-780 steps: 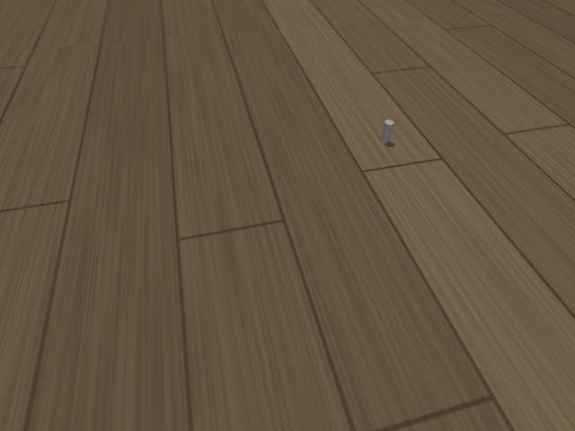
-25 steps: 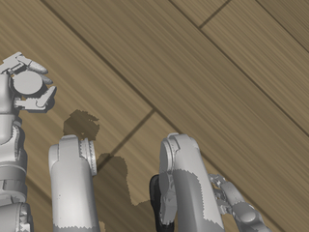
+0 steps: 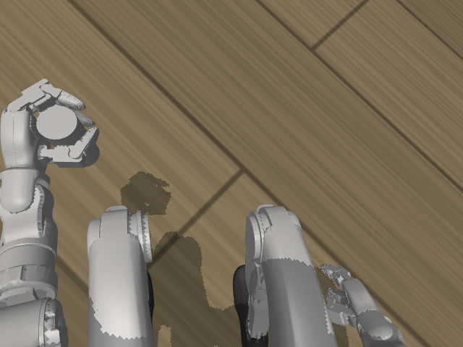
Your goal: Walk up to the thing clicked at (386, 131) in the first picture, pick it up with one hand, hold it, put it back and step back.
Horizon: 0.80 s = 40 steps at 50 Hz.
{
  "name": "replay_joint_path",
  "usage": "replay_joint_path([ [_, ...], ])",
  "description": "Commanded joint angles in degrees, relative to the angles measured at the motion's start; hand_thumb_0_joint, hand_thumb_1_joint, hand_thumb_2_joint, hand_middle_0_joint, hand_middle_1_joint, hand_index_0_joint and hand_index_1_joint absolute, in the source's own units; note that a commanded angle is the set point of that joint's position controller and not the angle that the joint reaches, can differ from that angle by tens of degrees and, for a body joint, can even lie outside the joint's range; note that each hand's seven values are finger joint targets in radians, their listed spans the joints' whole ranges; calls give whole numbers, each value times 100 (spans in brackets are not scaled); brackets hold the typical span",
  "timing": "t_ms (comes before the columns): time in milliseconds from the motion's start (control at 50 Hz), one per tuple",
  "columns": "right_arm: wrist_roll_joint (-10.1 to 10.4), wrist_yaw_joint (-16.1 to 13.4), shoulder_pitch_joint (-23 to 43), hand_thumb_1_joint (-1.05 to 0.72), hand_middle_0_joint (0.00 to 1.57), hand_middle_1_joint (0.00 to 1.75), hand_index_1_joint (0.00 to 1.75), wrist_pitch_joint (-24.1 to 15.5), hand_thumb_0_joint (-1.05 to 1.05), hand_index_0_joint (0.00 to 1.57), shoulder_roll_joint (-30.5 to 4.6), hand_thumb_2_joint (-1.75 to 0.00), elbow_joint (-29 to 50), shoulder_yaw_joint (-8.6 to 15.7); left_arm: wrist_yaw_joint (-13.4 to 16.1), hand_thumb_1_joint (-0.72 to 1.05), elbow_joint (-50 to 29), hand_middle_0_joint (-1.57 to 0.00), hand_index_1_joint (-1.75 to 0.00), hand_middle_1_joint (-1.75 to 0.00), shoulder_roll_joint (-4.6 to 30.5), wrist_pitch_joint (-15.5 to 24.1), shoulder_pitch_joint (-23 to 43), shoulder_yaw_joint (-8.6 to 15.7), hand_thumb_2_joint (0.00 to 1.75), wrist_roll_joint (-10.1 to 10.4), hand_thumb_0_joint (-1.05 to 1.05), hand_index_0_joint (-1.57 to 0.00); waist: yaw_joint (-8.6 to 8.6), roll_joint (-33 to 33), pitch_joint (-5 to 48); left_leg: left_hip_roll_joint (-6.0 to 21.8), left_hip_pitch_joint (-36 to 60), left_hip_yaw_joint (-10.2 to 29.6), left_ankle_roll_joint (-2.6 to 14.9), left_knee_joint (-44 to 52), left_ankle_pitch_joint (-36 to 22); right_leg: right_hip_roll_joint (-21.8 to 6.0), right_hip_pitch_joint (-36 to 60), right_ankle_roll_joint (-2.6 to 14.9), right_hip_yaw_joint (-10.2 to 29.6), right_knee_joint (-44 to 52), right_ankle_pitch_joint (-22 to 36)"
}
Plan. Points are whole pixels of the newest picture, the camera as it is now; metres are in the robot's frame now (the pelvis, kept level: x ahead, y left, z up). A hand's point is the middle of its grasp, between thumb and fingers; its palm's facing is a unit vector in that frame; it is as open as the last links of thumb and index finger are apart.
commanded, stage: settle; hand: left
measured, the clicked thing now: (72, 140) +0.43 +0.25 -0.07
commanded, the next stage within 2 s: lift in 0.20 s
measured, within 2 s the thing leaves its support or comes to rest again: neither
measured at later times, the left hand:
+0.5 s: hand (67, 124) +0.43 +0.24 -0.01, palm faces +0.12 -0.99 -0.04, open 7.2 cm
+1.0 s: hand (15, 100) +0.39 +0.24 +0.12, palm faces +0.11 -0.99 -0.03, open 7.2 cm
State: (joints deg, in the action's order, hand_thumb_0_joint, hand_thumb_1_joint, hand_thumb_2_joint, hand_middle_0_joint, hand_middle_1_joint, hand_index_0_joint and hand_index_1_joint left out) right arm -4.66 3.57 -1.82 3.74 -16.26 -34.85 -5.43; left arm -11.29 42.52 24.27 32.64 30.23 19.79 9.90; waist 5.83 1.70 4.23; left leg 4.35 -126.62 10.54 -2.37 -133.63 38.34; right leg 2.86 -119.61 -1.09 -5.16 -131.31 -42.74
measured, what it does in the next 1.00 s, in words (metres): rises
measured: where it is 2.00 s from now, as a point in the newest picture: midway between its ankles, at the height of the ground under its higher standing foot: (197, 328)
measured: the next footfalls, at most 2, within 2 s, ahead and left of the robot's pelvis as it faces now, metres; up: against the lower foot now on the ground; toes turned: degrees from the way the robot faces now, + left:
none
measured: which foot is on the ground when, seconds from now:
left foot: down 0.00-1.00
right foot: down 0.00-1.00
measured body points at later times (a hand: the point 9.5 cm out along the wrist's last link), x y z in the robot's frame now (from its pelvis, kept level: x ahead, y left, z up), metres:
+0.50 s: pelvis +0.00 +0.00 +0.02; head +0.20 +0.06 +0.42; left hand +0.41 +0.29 +0.00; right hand +0.15 -0.25 -0.10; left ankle +0.08 +0.14 -0.32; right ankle +0.09 -0.12 -0.32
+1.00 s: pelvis +0.01 +0.00 +0.11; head +0.18 +0.05 +0.52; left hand +0.38 +0.29 +0.12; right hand +0.20 -0.24 -0.01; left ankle +0.08 +0.14 -0.32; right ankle +0.09 -0.12 -0.32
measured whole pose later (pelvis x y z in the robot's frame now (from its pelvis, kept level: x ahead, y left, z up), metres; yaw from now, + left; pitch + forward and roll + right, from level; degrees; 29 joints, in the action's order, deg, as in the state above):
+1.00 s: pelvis +0.01 +0.00 +0.11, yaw +4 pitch +32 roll -5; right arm 0.9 0.2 -5.6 1.8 -15.0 -33.5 -0.7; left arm -12.6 27.2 19.5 22.7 21.2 15.7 12.0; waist 3.0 -0.7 11.0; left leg 4.3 -109.9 5.5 -1.4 -113.9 36.7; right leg 1.2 -104.1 -1.0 -2.5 -113.0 -41.3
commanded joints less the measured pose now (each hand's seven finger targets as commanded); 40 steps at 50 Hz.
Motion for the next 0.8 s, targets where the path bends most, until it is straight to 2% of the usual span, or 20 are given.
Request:
replay_joint_path([
  [0, 15, -71, -562, -89, 20, 30, 30, -113, 0, 20, -1171, -90, 358, 500, 10, 45, -1118, -140, -147, -145, 1049, 423, 1564, 233, 133, 34, 0, -139, 25, -1157, 3719, -105, 2795, -497, 351, 1500, -574, 150, 1617, 313, -308, 1581, 1211],
  [40, 14, -67, -591, -89, 20, 30, 30, -128, 0, 20, -1148, -90, 307, 483, -1, 44, -1152, -139, -147, -145, 977, 452, 1719, 144, 133, 53, 0, -138, 93, -1127, 3693, -116, 2724, -520, 366, 1487, -572, 138, 1687, 299, -282, 1627, 1237],
  [60, 7, -72, -597, -89, 20, 30, 30, -140, 0, 20, -1151, -90, 304, 499, 1, 45, -1137, -140, -148, -146, 1048, 458, 1726, 243, 134, 60, 0, -139, 47, -1077, 3737, -119, 2711, -533, 373, 1488, -571, 137, 1733, 287, -260, 1660, 1233],
  [240, 6, -56, -667, -89, 20, 30, 30, -150, 0, 20, -1136, -90, 252, 519, -29, 40, -668, -137, -145, -144, 870, 412, 1617, 126, 132, -34, 0, -137, 27, -1166, 3664, -133, 2916, -559, 346, 1632, -647, 110, 1661, 323, -280, 1670, 1230],
  [260, 15, -63, -679, -88, 20, 30, 30, -148, 0, 20, -1152, -90, 258, 539, -4, 41, -794, -137, -146, -144, 1003, 436, 1770, 248, 133, -30, 0, -137, -14, -1166, 3720, -132, 2959, -559, 347, 1652, -613, 114, 1612, 330, -273, 1693, 1194],
  [280, 18, -57, -634, -88, 20, 30, 30, -148, 0, 20, -1146, -90, 282, 544, -3, 41, -753, -138, -147, -145, 925, 438, 1781, 160, 134, -46, 0, -138, -7, -1230, 3687, -144, 3027, -540, 331, 1727, -521, 106, 1493, 354, -290, 1666, 1088],
  [300, 17, -56, -665, -92, 20, 30, 30, -150, 0, 20, -1146, -91, 260, 546, 11, 46, -861, -137, -145, -145, 995, 464, 1926, 239, 126, -23, 0, -138, -4, -1257, 3687, -139, 3041, -555, 332, 1714, -481, 110, 1495, 351, -275, 1699, 1056],
  [340, 29, -65, -699, -91, 20, 30, 30, -127, 0, 20, -1152, -90, 240, 560, 18, 47, -956, -135, -144, -144, 1082, 485, 1781, 326, 129, -24, 0, -135, -75, -1224, 3838, -159, 3079, -569, 343, 1760, -607, 97, 1665, 339, -259, 1733, 1158],
  [420, 80, -85, -754, -91, 20, 30, 30, -131, 0, 20, -1124, -90, 285, 622, -47, 48, -1015, -133, -142, -141, 1027, 436, 1566, 219, 127, -62, 0, -133, -43, -1119, 4026, -159, 3197, -609, 371, 1834, -699, 90, 1850, 322, -195, 1860, 1223],
  [440, 83, -97, -754, -91, 20, 30, 30, -142, 0, 20, -1108, -90, 261, 641, -62, 47, -1233, -133, -141, -141, 1150, 423, 1729, 275, 127, -49, 0, -133, -110, -1188, 4156, -158, 3242, -644, 375, 1830, -733, 86, 1917, 325, -141, 1894, 1264],
  [480, 116, -116, -770, -91, 20, 30, 30, -148, 0, 20, -1077, -90, 297, 643, -136, 47, -1306, -132, -141, -141, 1020, 352, 1825, 104, 126, -14, 0, -133, -9, -1184, 4157, -159, 3237, -658, 384, 1894, -681, 72, 1996, 313, -109, 2008, 1234],
  [520, 189, -149, -756, -91, 20, 30, 30, -178, 0, 20, -1104, -90, 317, 692, -209, 48, -1006, -132, -140, -140, 870, 219, 1290, 55, 125, 31, 0, -133, -41, -977, 4037, -163, 3221, -674, 411, 1984, -668, 60, 2064, 299, -80, 2138, 1215],
  [540, 200, -158, -820, -90, 20, 30, 30, -182, 0, 20, -1097, -90, 317, 710, -210, 48, -1514, -131, -138, -139, 1060, 243, 1630, 174, 124, 48, 0, -132, -71, -1127, 4168, -158, 3335, -650, 391, 2061, -642, 62, 2018, 327, -96, 2128, 1185],
  [580, 262, -183, -763, -90, 20, 30, 30, -192, 0, 20, -1075, -90, 459, 735, -241, 49, -1304, -132, -140, -140, 846, 120, 1228, 99, 126, 105, 0, -133, -83, -997, 4126, -157, 3379, -649, 397, 2187, -574, 54, 2095, 320, -82, 2266, 1084],
  [600, 270, -193, -821, -90, 20, 30, 30, -190, 0, 20, -1059, -90, 419, 748, -217, 50, -1773, -131, -141, -141, 1010, 135, 1522, 206, 127, 140, 0, -133, -154, -1078, 4242, -166, 3439, -671, 395, 2229, -573, 39, 2189, 327, -37, 2325, 1093],
  [620, 299, -202, -798, -90, 20, 30, 30, -204, 0, 20, -1050, -90, 437, 782, -196, 48, -1701, -133, -142, -143, 1007, 72, 1410, 230, 128, 142, 0, -135, -156, -1003, 4211, -166, 3448, -683, 401, 2312, -499, 34, 2217, 319, 13, 2444, 996],
  [680, 368, -240, -779, -91, 20, 30, 30, -250, 0, 20, -987, -90, 467, 803, -194, 49, -1545, -133, -141, -142, 604, -85, 949, 52, 127, 226, 0, -135, -129, -757, 3943, -171, 3404, -683, 420, 2465, -467, 18, 2290, 303, 79, 2677, 954],
  [740, 413, -281, -791, -90, 20, 30, 30, -281, 0, 20, -978, -90, 488, 834, -172, 48, -2160, -131, -139, -140, 912, -117, 1140, 204, 125, 206, 0, -132, -243, -882, 4021, -155, 3649, -666, 402, 2673, -479, 10, 2398, 332, 84, 2772, 966],
  [760, 446, -288, -757, -90, 20, 30, 30, -282, 0, 20, -961, -90, 556, 854, -173, 48, -1937, -131, -139, -140, 666, -196, 742, 36, 125, 175, 0, -133, -226, -852, 3963, -165, 3783, -646, 400, 2802, -457, 2, 2386, 340, 47, 2832, 940],
  [780, 442, -294, -796, -90, 20, 30, 30, -290, 0, 20, -939, -90, 520, 855, -153, 49, -2487, -130, -138, -140, 871, -180, 1215, 148, 125, 194, 0, -133, -244, -973, 4020, -152, 3859, -653, 389, 2864, -442, -6, 2432, 341, 85, 2894, 935],
])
